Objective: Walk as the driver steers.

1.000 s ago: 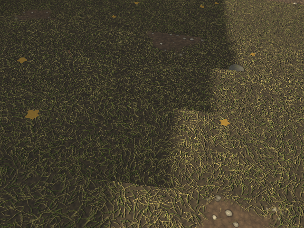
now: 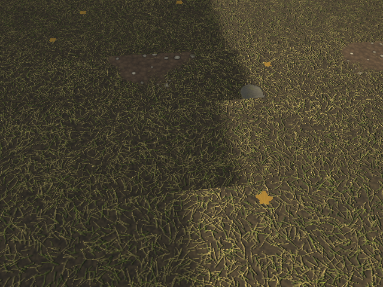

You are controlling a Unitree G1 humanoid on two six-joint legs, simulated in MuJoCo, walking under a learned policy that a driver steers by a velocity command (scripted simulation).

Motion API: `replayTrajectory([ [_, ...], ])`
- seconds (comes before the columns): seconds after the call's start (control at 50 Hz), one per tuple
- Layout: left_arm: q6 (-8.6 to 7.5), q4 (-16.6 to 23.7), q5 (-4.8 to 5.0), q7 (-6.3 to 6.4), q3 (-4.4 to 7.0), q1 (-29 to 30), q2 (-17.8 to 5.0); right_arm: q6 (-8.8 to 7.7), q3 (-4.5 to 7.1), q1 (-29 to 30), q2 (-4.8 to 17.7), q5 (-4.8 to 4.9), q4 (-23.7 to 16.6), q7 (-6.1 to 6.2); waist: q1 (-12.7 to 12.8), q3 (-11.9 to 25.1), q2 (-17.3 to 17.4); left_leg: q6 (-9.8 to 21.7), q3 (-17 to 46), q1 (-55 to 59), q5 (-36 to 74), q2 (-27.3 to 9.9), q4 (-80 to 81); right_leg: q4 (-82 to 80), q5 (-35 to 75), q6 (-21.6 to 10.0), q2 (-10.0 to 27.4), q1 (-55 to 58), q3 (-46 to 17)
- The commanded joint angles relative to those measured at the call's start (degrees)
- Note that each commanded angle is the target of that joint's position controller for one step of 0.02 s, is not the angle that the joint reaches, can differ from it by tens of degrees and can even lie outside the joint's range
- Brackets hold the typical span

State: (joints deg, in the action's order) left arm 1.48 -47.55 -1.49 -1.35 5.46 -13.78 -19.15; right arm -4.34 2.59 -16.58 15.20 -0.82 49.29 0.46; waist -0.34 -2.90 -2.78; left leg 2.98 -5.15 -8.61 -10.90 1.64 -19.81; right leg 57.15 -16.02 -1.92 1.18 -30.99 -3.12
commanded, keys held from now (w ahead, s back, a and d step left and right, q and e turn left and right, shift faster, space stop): e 0.16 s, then no key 0.06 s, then q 0.78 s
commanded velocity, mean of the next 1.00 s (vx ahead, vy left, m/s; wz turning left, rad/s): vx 0.09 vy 0.00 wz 0.10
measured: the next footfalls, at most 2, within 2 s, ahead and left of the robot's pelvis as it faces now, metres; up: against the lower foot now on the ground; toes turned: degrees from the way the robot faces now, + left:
right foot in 0.24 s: +0.13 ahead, -0.13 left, +0.00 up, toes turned -9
left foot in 0.78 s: +0.05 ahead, +0.05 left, +0.00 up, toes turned +5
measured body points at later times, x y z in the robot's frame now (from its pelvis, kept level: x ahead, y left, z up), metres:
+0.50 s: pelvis +0.09 -0.06 +0.00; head +0.10 -0.08 +0.45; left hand +0.22 +0.16 -0.12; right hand +0.10 -0.32 -0.16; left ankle +0.08 +0.07 -0.67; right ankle +0.09 -0.13 -0.75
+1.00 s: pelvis +0.04 -0.02 +0.00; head +0.05 +0.02 +0.45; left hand +0.10 +0.28 -0.13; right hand +0.17 -0.29 -0.10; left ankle +0.01 +0.05 -0.75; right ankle +0.05 -0.17 -0.66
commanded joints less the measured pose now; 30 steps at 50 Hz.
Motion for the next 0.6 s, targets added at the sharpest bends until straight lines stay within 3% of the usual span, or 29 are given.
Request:
replayTrajectory([
  [0.02, 0.01, 4.2, -0.39, -1.03, -1.25, 0.3, 2.0, -0.86, 1.04, 1.1, 5.8, 0.14, -2.8, 0.12, 2.0, 3.0, 7.6, 7.3, 5.6, 1.4, 41.4, -15.6, 4.7, -1.2, 6.9, 0.1, 1.0, -1.0, 1.6],
  [0.1, 0.83, 6.1, -0.05, -1.53, -2.00, 3.2, 1.5, 0.65, 1.42, 0.3, 7.5, -0.38, -3.0, -0.08, 1.2, 4.0, 9.3, 6.6, -0.9, -1.3, 44.0, -14.6, 0.4, -6.4, 10.1, -0.7, 0.0, 4.9, 5.4],
  [0.12, 1.38, 5.5, -0.89, -1.23, -1.39, 2.0, -0.4, 0.47, 1.67, -0.2, 8.3, -0.91, -3.2, -0.09, 1.3, 6.2, 9.7, 6.9, -0.3, 1.1, 46.6, -16.9, -3.3, -1.7, 13.7, -2.0, 0.7, 5.7, 4.8],
  [0.16, 2.09, 6.1, -0.96, -0.49, -1.17, 2.7, -1.4, 0.55, 1.84, 1.2, 9.2, -0.38, -4.3, -0.14, 1.8, 5.9, 9.2, 5.5, -1.8, 0.5, 47.7, -17.5, -7.6, -5.6, 7.1, -3.0, 0.1, 8.3, 5.1],
  [0.2, 1.89, 6.5, -0.51, 0.02, -1.35, 2.4, -0.9, 1.31, 2.25, -1.2, 9.9, 0.27, -3.2, -0.26, 1.2, 4.4, 10.8, 4.1, -2.5, 0.2, 50.4, -14.9, -15.0, -17.7, -5.0, -3.4, -5.1, 13.5, 7.9],
  [0.22, 1.43, 5.2, -0.81, 0.30, -1.20, -1.2, -0.9, 2.02, 2.50, -2.1, 10.3, 0.52, -2.4, -0.17, 3.1, 4.9, 10.5, 3.0, -3.1, -0.6, 47.1, -14.1, -23.8, -25.5, 0.3, -3.7, -6.4, 19.2, 8.5],
  [0.24, 0.40, 4.2, -1.13, 0.87, -0.71, -4.9, -2.9, 2.36, 2.28, -3.3, 9.2, 0.93, -2.6, -0.05, 5.1, 7.1, 4.6, 0.4, -3.6, -9.4, 26.6, -11.5, -37.4, -34.2, 22.0, -5.5, -1.6, 30.0, 1.2],
  [0.26, -0.47, 5.2, -0.31, 1.12, -0.24, -3.7, -8.1, 3.30, 0.42, -10.4, 1.4, -0.70, -4.4, -0.21, -1.6, 9.6, -8.6, -2.5, -2.9, -25.4, -28.1, -3.9, -52.5, -27.0, 72.0, -11.9, 18.7, 41.4, -19.3],
  [0.28, -0.93, 4.6, 3.09, 1.01, 0.04, -8.1, -8.4, 4.74, 0.66, -10.4, 3.5, -0.97, -2.9, 0.68, 3.6, 16.0, -3.7, -3.4, 6.2, -21.6, -25.5, -3.3, -53.5, -29.5, 75.9, -19.5, 21.6, 35.7, -18.5],
  [0.3, -1.36, 3.9, 2.72, 1.27, -1.37, -5.2, -4.3, 5.39, 0.74, -8.1, 4.1, 0.51, -2.6, 0.94, 2.1, 10.6, -3.5, -3.8, 7.6, -20.5, -23.1, -3.7, -51.1, -33.5, 62.5, -19.2, 18.8, 30.0, -14.7],
  [0.32, -1.11, 3.6, 1.88, 1.50, -2.69, -0.1, -0.3, 5.51, 0.69, -6.4, 4.9, 0.79, -2.0, 0.96, 0.5, 5.4, -2.3, -3.9, 8.0, -18.0, -20.4, -4.5, -46.1, -36.8, 50.3, -16.0, 15.9, 23.5, -10.5],
  [0.34, -1.16, 3.8, 0.92, 1.94, -3.46, 2.9, 1.0, 6.03, 0.90, -5.9, 5.3, 0.53, -0.9, 0.96, -0.5, 4.0, -2.3, -3.9, 8.4, -14.9, -18.1, -3.7, -43.6, -38.1, 47.2, -13.9, 14.0, 20.5, -7.5],
  [0.38, -1.77, 3.3, 0.25, 2.77, -4.33, 4.3, 2.1, 7.57, 1.15, -6.8, 5.0, 0.11, 0.7, 0.65, -1.4, 4.1, -1.9, -3.6, 8.9, -9.6, -13.7, -2.1, -41.6, -39.1, 49.7, -12.1, 12.8, 17.4, -2.4],
  [0.42, -2.56, 3.7, 0.07, 3.12, -3.89, 4.7, 0.2, 8.14, 1.22, -7.2, 4.0, 0.39, 1.3, 0.26, -1.7, 6.9, -1.1, -2.8, 6.1, -8.0, -8.8, -0.8, -41.9, -38.7, 48.2, -12.1, 11.9, 18.9, 0.5],
  [0.48, -2.74, 4.0, 0.41, 3.63, -3.94, 4.3, 0.5, 8.67, 1.58, -3.7, 3.6, -0.02, -0.1, -0.07, -0.7, 6.6, -1.7, -2.7, 5.6, -10.7, -7.7, -0.6, -43.0, -37.5, 45.1, -13.0, 12.8, 20.4, 1.2],
  [0.5, -2.28, 2.9, 0.85, 3.90, -3.92, 3.4, 0.8, 8.91, 1.49, -1.8, 3.4, -0.06, -1.5, -0.16, -0.7, 4.2, -2.6, -3.0, 7.1, -13.8, -12.0, -1.8, -38.4, -37.7, 44.3, -12.6, 13.6, 22.1, 0.3],
  [0.6, -0.28, 2.3, 0.05, 3.73, -2.58, 1.3, -1.6, 9.72, 0.89, -0.5, 2.1, 0.20, -3.4, -0.29, 1.2, 5.6, -4.2, -3.2, 3.7, -12.0, -18.2, -1.5, -31.9, -36.3, 34.8, -13.3, 14.9, 24.1, 0.0],
])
